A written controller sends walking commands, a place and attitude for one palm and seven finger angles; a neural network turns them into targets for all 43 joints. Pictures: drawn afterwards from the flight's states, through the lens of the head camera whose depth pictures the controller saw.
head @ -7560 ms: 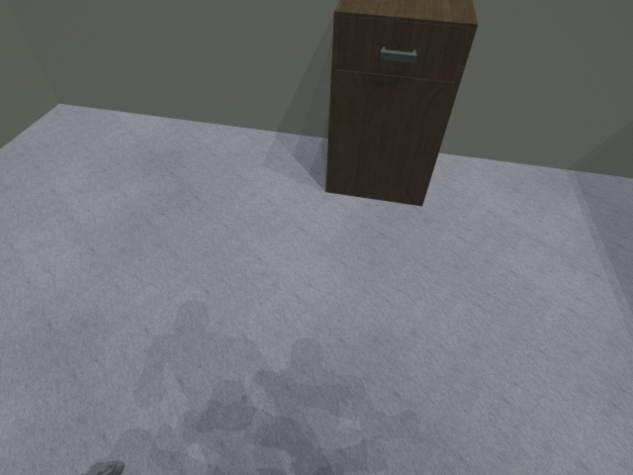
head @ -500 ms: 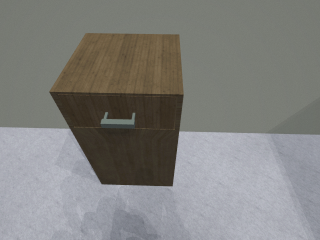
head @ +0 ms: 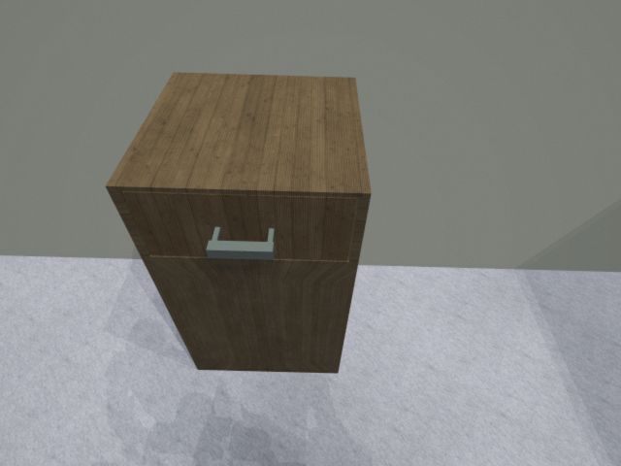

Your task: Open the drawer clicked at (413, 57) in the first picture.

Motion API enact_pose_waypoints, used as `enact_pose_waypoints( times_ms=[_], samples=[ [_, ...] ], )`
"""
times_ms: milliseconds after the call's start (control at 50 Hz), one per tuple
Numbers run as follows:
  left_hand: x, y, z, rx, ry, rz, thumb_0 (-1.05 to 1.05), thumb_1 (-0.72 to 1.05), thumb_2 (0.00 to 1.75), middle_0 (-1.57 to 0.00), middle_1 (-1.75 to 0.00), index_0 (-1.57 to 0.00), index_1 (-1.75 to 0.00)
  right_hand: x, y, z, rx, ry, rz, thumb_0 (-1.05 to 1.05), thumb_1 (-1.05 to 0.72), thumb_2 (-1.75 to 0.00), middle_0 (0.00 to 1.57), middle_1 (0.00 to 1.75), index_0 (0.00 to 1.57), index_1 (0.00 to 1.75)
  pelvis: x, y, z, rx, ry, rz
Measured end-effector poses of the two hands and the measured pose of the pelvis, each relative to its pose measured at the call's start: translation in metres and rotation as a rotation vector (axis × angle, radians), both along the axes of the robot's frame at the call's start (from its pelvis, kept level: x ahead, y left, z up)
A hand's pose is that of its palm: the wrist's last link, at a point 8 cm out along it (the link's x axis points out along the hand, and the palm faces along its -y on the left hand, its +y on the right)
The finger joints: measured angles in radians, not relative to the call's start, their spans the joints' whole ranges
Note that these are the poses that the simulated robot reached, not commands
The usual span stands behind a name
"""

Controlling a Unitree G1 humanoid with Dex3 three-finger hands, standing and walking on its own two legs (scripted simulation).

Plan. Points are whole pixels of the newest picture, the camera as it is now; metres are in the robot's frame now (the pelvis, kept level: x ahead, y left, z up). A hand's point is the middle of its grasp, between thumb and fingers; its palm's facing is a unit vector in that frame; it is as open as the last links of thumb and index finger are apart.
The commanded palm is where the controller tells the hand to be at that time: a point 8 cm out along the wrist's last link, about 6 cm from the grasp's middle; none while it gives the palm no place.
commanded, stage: raise the hand with hooked fingers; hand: left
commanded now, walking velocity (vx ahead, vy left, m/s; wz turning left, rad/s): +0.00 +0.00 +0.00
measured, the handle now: (242, 241) +0.51 +0.16 -0.07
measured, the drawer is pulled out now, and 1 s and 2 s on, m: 0.00 0.00 0.00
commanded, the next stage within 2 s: move the hooked fingers above the handle in 1.98 s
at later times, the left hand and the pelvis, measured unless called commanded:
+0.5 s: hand out of the picture +0.14 +0.20 -0.07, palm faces -0.05 -0.11 -0.99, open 8.6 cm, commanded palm +0.13 +0.23 -0.01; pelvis -0.05 -0.03 -0.05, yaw -1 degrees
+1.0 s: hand (143, 394) +0.20 +0.22 +0.00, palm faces -0.01 -0.10 -1.00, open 11.5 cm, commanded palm +0.19 +0.22 +0.06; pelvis -0.04 -0.03 -0.02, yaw +1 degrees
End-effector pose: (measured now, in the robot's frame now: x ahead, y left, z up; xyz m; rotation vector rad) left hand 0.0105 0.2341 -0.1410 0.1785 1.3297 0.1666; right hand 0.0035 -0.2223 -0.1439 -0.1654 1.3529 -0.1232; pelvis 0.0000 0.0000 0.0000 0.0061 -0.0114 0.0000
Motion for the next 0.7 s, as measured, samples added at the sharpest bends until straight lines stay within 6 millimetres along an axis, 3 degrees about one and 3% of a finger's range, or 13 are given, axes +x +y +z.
enact_pose_waypoints(
  times_ms=[100, 120, 180, 260, 320, 380, 480, 560, 620, 700],
  samples=[
    [-0.008, -0.003, 0.000, -0.003, 0.030, 0.001, 0.00, 0.91, 0.90, -0.20, -0.30, -0.20, -0.30, -0.005, 0.003, -0.001, 0.008, 0.028, -0.004, 0.00, -0.92, -0.90, 0.20, 0.30, 0.20, 0.30, 0.000, 0.001, 0.001, -0.004, 0.005, 0.000],
    [0.000, -0.003, 0.005, 0.014, 0.006, -0.051, 0.00, 0.91, 0.90, -0.20, -0.30, -0.20, -0.30, -0.003, 0.001, 0.001, -0.001, 0.006, -0.008, 0.01, -0.92, -0.90, 0.20, 0.30, 0.20, 0.30, -0.001, 0.002, 0.000, -0.006, 0.014, -0.006],
    [0.054, 0.003, 0.053, 0.189, -0.295, -0.223, 0.01, 0.89, 0.89, -0.20, -0.31, -0.20, -0.31, 0.017, -0.008, 0.010, -0.043, -0.196, -0.018, 0.01, -0.93, -0.90, 0.21, 0.30, 0.21, 0.30, -0.007, 0.001, -0.001, 0.020, 0.037, -0.015],
    [0.126, 0.005, 0.118, 0.546, -0.612, -0.515, 0.01, 0.85, 0.87, -0.21, -0.34, -0.21, -0.33, 0.061, -0.023, 0.012, -0.057, -0.401, 0.028, 0.01, -0.92, -0.90, 0.21, 0.30, 0.21, 0.30, -0.021, -0.003, -0.011, 0.030, 0.095, 0.007],
    [0.156, 0.004, 0.150, 0.853, -0.741, -0.720, 0.01, 0.80, 0.85, -0.21, -0.37, -0.21, -0.37, 0.099, -0.033, 0.017, -0.054, -0.502, 0.063, 0.01, -0.92, -0.90, 0.21, 0.30, 0.21, 0.30, -0.030, -0.009, -0.020, 0.028, 0.151, -0.020],
    [0.156, -0.007, 0.154, 1.018, -0.789, -0.864, 0.00, 0.74, 0.83, -0.21, -0.41, -0.21, -0.40, 0.133, -0.042, 0.026, -0.041, -0.581, 0.100, 0.01, -0.91, -0.90, 0.20, 0.30, 0.20, 0.30, -0.039, -0.017, -0.030, 0.035, 0.193, -0.041],
    [0.115, -0.028, 0.133, 1.056, -0.784, -0.976, 0.00, 0.63, 0.78, -0.22, -0.48, -0.22, -0.47, 0.175, -0.045, 0.035, -0.050, -0.648, 0.207, 0.01, -0.91, -0.90, 0.20, 0.30, 0.20, 0.30, -0.049, -0.028, -0.045, 0.039, 0.219, -0.023],
    [0.092, -0.025, 0.127, 1.109, -0.780, -0.933, 0.00, 0.53, 0.74, -0.24, -0.54, -0.24, -0.53, 0.193, -0.038, 0.030, -0.056, -0.660, 0.269, 0.01, -0.91, -0.90, 0.20, 0.30, 0.20, 0.30, -0.054, -0.036, -0.055, 0.027, 0.217, 0.015],
    [0.098, -0.018, 0.134, 1.176, -0.805, -0.896, 0.00, 0.45, 0.71, -0.25, -0.58, -0.25, -0.58, 0.197, -0.027, 0.021, -0.034, -0.652, 0.292, 0.01, -0.91, -0.90, 0.20, 0.30, 0.20, 0.30, -0.056, -0.041, -0.060, 0.014, 0.207, 0.036],
    [0.124, -0.012, 0.152, 1.221, -0.814, -0.860, 0.00, 0.36, 0.67, -0.26, -0.64, -0.26, -0.64, 0.185, -0.012, 0.010, 0.021, -0.613, 0.276, 0.01, -0.91, -0.90, 0.20, 0.30, 0.20, 0.30, -0.056, -0.044, -0.057, 0.006, 0.184, 0.047]
  ],
)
